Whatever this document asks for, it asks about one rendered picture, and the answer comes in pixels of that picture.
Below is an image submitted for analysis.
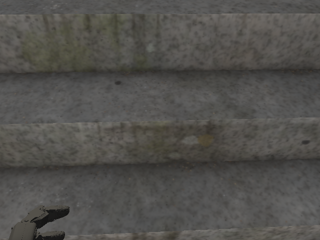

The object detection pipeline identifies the robot left hand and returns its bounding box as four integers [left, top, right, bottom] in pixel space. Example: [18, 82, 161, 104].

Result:
[8, 205, 79, 240]

